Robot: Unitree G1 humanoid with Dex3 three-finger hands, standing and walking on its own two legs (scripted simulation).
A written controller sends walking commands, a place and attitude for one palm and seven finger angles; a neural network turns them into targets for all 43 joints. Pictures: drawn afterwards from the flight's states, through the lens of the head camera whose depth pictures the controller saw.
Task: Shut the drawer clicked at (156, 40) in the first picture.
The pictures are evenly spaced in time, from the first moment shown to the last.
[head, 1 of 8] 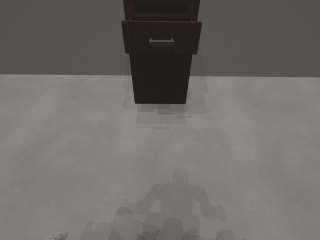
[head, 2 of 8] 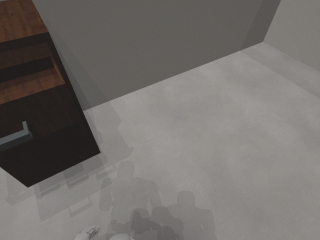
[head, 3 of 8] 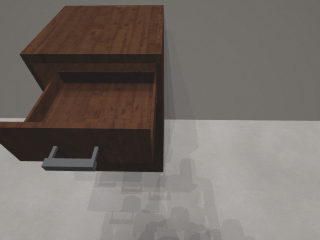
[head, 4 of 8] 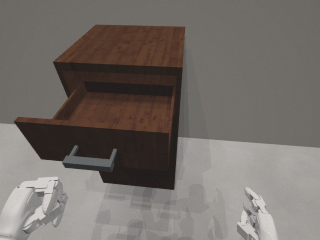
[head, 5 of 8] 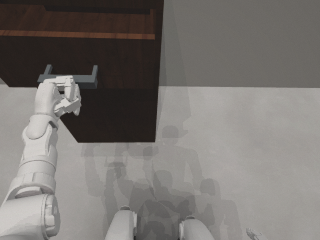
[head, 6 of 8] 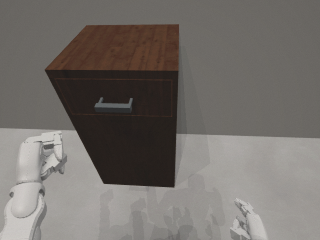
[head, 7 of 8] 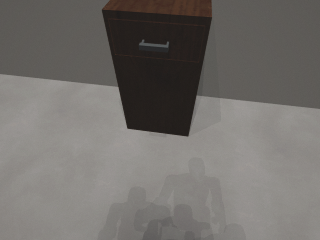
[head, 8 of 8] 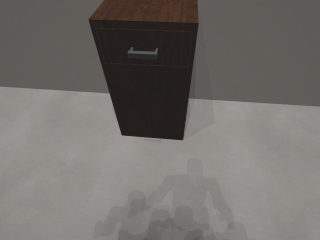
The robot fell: no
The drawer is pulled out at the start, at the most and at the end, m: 0.29 0.29 0.00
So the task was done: yes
